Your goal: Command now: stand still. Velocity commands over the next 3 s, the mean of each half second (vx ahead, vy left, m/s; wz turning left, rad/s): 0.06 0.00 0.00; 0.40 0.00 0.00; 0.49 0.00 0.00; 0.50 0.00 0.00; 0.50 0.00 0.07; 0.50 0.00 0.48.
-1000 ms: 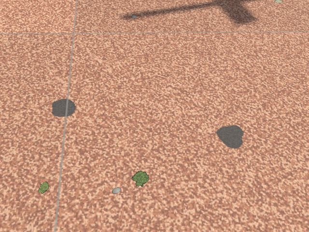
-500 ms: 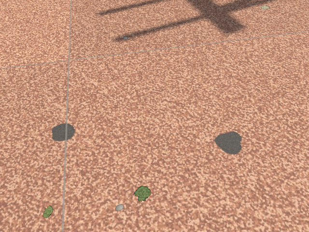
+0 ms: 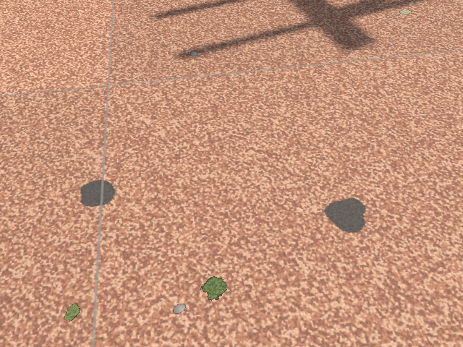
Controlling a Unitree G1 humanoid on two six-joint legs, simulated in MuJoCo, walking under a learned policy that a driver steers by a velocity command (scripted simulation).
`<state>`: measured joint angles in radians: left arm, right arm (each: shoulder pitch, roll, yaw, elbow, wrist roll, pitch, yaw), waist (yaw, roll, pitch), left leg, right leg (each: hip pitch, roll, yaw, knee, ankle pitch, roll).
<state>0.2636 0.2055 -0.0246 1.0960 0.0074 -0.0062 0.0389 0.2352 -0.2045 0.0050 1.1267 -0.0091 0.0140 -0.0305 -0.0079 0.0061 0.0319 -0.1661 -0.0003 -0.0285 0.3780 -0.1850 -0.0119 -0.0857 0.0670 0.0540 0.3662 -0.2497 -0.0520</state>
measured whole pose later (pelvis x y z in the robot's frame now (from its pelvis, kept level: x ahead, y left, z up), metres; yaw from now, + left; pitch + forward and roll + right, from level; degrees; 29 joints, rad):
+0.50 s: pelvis +0.03 +0.01 -0.01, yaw +0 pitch -1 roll +0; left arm 0.38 0.18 0.01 1.13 0.02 0.00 0.04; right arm 0.31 -0.18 0.00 1.14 -0.04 0.01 -0.02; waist 0.02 0.00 -0.01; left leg -0.28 -0.01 0.02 0.67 -0.42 0.05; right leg -0.09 0.06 0.05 0.42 -0.33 -0.07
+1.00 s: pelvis +0.23 +0.07 -0.01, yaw +0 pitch +1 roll +0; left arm 0.03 0.19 0.03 0.95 0.02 -0.03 -0.03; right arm 0.53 -0.12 0.01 1.13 -0.02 -0.10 -0.02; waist -0.05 -0.02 0.05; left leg 0.15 -0.08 0.05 0.17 -0.34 0.09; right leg -0.62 -0.02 -0.11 0.71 -0.10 -0.07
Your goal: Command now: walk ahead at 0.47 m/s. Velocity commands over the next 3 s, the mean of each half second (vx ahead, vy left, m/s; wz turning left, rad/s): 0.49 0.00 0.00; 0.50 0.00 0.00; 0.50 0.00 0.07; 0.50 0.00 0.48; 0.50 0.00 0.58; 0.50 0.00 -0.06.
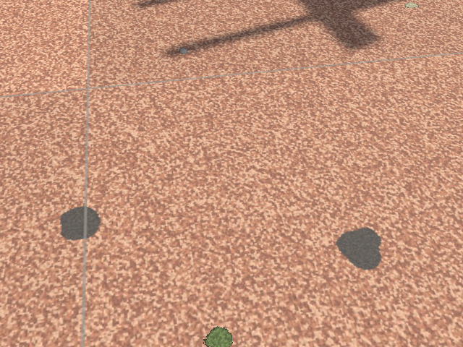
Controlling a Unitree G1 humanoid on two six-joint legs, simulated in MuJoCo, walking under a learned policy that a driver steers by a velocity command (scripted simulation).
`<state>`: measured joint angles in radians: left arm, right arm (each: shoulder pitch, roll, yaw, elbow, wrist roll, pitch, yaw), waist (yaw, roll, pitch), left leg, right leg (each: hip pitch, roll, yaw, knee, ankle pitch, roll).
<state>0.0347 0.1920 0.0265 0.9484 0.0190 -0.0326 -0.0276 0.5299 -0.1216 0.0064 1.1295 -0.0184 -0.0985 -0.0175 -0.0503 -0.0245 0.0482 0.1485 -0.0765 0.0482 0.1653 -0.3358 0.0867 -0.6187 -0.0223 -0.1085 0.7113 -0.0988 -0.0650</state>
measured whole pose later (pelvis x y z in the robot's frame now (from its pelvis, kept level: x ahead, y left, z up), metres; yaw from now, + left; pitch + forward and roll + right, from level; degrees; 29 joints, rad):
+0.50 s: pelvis +0.29 -0.01 +0.01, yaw +0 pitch +0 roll -1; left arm 0.47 0.16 0.02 1.09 0.01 -0.10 0.01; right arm 0.06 -0.19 -0.03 0.92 -0.02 -0.03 0.03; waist 0.06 0.03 0.05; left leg -0.63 0.09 0.05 0.70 -0.02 0.04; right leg 0.06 0.10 -0.08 0.18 -0.25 -0.10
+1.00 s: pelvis +0.57 +0.03 +0.01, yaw +0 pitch +0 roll +1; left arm 0.12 0.20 0.05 0.93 0.03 -0.04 -0.03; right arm 0.46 -0.16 -0.04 1.07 -0.01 -0.10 0.00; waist -0.04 -0.04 0.04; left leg 0.01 -0.09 0.09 0.20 -0.22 0.10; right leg -0.64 -0.11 -0.02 0.81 -0.05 -0.03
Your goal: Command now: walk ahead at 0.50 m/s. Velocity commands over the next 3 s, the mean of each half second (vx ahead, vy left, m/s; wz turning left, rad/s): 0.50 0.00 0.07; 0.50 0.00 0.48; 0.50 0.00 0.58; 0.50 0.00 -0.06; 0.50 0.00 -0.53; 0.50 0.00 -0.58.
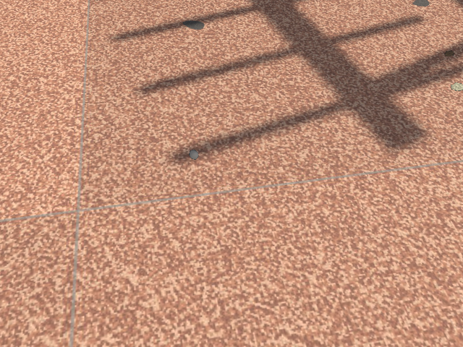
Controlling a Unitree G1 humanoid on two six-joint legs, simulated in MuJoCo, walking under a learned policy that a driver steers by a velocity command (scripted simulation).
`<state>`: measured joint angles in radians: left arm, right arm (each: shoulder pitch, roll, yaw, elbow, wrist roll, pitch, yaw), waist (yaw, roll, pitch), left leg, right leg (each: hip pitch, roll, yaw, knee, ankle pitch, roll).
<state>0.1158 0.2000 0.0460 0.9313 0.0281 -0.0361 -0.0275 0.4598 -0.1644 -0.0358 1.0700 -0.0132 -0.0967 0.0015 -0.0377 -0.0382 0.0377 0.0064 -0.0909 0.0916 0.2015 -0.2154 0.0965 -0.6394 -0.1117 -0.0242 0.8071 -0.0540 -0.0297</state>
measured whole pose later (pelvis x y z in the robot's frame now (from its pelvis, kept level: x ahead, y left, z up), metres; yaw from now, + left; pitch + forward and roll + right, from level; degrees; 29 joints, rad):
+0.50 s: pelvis +0.27 -0.05 +0.00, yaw +3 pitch +0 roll -1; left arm 0.41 0.18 0.05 1.05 0.02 -0.11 0.01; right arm 0.19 -0.21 -0.06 0.95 -0.03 -0.03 0.03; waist 0.01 0.04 0.03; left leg -0.63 0.08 -0.03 0.98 -0.12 0.05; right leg -0.05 0.08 -0.15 0.24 -0.20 -0.10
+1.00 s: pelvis +0.53 +0.03 +0.00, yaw +20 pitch +0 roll +0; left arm 0.15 0.23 0.05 0.83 0.05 -0.05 -0.01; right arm 0.32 -0.25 -0.08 0.95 0.00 -0.05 0.00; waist -0.02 -0.03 0.05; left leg -0.16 -0.15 -0.01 0.34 -0.18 0.15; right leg -0.61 -0.13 0.03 1.06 -0.25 0.03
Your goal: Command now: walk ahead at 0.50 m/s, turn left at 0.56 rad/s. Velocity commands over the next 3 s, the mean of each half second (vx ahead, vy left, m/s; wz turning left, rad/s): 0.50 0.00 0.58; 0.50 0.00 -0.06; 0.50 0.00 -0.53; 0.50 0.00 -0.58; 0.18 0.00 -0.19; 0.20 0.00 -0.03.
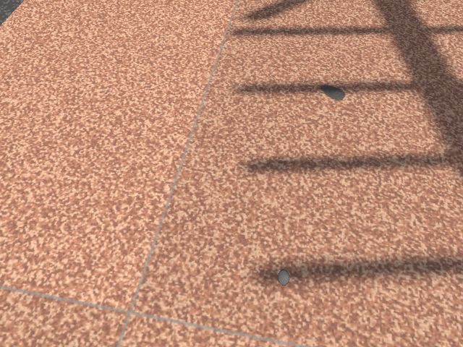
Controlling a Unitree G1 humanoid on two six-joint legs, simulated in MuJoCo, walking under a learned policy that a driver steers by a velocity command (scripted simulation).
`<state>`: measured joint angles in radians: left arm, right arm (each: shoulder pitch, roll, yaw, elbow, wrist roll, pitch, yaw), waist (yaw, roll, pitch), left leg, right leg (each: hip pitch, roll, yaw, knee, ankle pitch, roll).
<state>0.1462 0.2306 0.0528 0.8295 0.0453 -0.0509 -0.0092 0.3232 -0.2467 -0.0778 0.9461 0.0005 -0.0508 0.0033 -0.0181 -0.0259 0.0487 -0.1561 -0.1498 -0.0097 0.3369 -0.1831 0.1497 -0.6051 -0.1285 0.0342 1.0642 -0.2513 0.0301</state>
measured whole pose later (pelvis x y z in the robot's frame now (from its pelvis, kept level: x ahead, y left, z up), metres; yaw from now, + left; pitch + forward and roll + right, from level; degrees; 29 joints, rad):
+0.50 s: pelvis +0.28 -0.04 +0.00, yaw +18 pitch +1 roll -1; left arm 0.23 0.25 0.04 0.78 0.03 -0.08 0.00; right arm 0.28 -0.31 -0.07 0.81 -0.03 -0.01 0.03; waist -0.02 0.05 0.04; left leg -0.48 -0.01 -0.04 1.15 -0.32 0.07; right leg -0.24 0.01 -0.10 0.41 -0.18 -0.04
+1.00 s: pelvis +0.50 +0.08 +0.00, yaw +12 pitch +1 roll +0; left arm 0.32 0.27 0.07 0.86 0.02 -0.02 -0.03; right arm 0.26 -0.23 -0.03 0.82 -0.03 -0.08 0.00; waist 0.01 -0.04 0.02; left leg -0.19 0.00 0.14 0.36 -0.19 0.05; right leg -0.50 -0.05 0.00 1.09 -0.30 -0.06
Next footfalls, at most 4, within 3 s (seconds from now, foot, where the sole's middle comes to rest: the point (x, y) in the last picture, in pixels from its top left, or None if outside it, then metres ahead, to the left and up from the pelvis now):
0.32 right None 0.37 -0.12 -0.78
0.82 left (171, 330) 0.52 0.17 -0.78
1.34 right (229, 236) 0.83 0.00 -0.78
1.88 left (197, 161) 1.16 0.12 -0.78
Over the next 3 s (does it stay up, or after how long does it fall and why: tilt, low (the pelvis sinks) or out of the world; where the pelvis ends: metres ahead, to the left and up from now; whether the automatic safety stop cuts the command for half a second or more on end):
stays up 1.22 -0.06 0.00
